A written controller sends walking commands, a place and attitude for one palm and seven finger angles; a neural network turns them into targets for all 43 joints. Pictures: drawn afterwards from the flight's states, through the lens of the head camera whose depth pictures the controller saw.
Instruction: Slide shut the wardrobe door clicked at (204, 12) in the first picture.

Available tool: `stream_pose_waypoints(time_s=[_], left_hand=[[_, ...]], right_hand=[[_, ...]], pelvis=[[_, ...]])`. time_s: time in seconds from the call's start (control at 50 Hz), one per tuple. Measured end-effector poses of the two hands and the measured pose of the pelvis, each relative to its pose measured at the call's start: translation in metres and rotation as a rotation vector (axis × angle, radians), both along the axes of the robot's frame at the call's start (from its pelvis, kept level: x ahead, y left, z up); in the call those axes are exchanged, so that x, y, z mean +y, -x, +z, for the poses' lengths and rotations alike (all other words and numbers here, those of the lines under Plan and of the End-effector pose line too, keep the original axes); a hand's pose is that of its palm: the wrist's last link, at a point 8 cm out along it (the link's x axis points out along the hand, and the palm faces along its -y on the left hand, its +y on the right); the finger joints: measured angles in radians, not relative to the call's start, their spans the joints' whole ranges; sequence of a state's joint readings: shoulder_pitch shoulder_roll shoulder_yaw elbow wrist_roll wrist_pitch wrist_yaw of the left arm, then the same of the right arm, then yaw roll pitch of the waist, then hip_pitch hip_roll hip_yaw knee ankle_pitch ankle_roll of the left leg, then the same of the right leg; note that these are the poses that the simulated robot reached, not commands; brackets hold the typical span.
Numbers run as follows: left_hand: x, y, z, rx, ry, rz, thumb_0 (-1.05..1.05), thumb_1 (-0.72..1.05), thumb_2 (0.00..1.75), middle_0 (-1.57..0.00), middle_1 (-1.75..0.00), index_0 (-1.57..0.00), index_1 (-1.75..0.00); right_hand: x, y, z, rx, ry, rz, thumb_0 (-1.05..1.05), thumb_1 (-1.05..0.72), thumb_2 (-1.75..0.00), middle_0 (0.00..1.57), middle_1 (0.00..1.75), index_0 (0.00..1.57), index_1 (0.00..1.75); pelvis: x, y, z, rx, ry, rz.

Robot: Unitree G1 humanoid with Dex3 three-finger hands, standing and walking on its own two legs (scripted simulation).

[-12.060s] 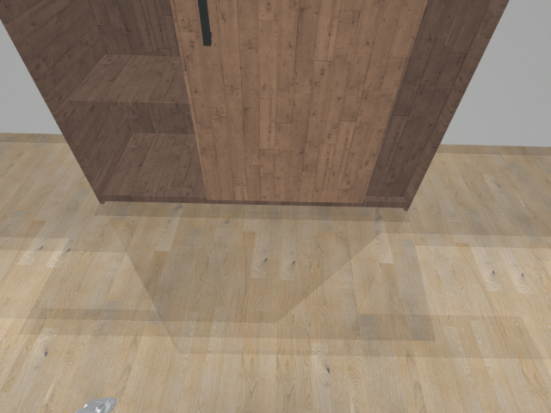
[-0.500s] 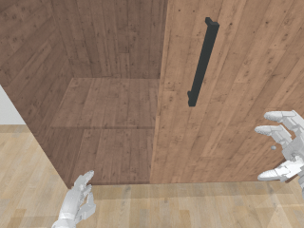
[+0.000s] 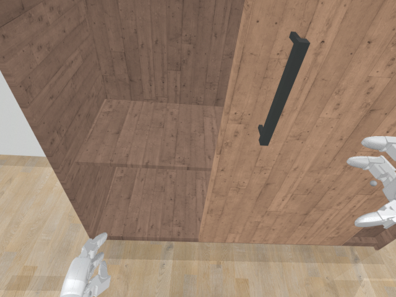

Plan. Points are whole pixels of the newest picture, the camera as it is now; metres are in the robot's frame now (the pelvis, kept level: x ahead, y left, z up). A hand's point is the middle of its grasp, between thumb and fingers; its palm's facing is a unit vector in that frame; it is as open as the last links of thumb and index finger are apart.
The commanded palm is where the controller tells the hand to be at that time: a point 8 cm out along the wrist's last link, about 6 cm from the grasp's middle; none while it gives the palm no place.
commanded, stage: raise the hand with hooked fingers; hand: right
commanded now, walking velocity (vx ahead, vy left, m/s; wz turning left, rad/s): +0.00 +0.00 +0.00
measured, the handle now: (277, 95) +0.52 -0.16 +0.18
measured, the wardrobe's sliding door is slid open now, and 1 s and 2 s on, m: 0.52 0.52 0.52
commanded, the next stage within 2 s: move the hooked fingers beside the handle in 0.20 s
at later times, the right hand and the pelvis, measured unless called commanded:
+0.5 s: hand (369, 174) +0.29 -0.28 +0.18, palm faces +0.05 +1.00 -0.08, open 14.0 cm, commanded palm +0.27 -0.32 +0.18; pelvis +0.00 -0.01 +0.00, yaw -1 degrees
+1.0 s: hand (342, 145) +0.37 -0.26 +0.18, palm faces +0.02 +1.00 -0.05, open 14.0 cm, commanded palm +0.34 -0.31 +0.17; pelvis +0.00 -0.02 +0.00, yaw +1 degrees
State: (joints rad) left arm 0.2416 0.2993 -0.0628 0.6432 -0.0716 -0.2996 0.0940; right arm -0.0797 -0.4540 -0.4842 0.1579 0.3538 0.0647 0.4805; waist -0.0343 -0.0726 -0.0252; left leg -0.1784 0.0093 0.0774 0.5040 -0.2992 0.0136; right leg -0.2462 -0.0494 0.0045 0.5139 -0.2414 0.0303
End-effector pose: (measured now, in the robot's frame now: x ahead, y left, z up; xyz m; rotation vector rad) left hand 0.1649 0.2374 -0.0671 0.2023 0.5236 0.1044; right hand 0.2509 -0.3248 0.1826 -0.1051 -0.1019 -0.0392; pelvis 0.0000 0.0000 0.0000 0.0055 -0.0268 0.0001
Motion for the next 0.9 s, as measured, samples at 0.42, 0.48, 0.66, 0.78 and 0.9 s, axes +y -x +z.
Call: stream_pose_waypoints(time_s=[0.42, 0.48, 0.66, 0.78, 0.9], left_hand=[[-0.015, -0.012, 0.001, -0.018, 0.013, -0.022, 0.02, 0.91, 0.90, -0.21, -0.30, -0.20, -0.30], [-0.017, -0.010, 0.000, -0.004, 0.006, -0.024, 0.02, 0.91, 0.90, -0.21, -0.30, -0.20, -0.30], [-0.018, 0.002, -0.002, 0.022, 0.007, 0.008, 0.02, 0.91, 0.90, -0.21, -0.30, -0.20, -0.30], [-0.014, 0.012, -0.006, 0.058, 0.000, 0.033, 0.02, 0.91, 0.90, -0.21, -0.30, -0.20, -0.30], [-0.010, 0.023, -0.012, 0.111, -0.021, 0.050, 0.02, 0.91, 0.90, -0.21, -0.30, -0.20, -0.30]], right_hand=[[-0.004, -0.006, 0.001, -0.002, -0.017, -0.012, -0.02, 0.50, -0.30, 0.31, 1.20, 0.31, 1.20], [-0.004, -0.015, -0.002, 0.008, -0.027, -0.011, -0.02, 0.50, -0.30, 0.30, 1.20, 0.31, 1.20], [0.004, -0.047, 0.002, -0.003, -0.036, 0.025, -0.02, 0.50, -0.30, 0.30, 1.20, 0.30, 1.20], [0.002, -0.061, -0.004, 0.034, -0.049, 0.011, -0.02, 0.50, -0.30, 0.30, 1.20, 0.30, 1.20], [0.007, -0.078, -0.007, 0.040, -0.056, 0.016, -0.02, 0.50, -0.30, 0.30, 1.20, 0.30, 1.20]], pelvis=[[-0.003, 0.000, 0.000, -0.006, -0.001, -0.009], [-0.005, 0.001, 0.000, -0.004, -0.002, -0.012], [-0.010, 0.000, 0.000, 0.007, -0.001, 0.001], [-0.012, 0.000, 0.000, 0.017, -0.001, 0.007], [-0.014, 0.000, 0.000, 0.025, -0.003, 0.004]])
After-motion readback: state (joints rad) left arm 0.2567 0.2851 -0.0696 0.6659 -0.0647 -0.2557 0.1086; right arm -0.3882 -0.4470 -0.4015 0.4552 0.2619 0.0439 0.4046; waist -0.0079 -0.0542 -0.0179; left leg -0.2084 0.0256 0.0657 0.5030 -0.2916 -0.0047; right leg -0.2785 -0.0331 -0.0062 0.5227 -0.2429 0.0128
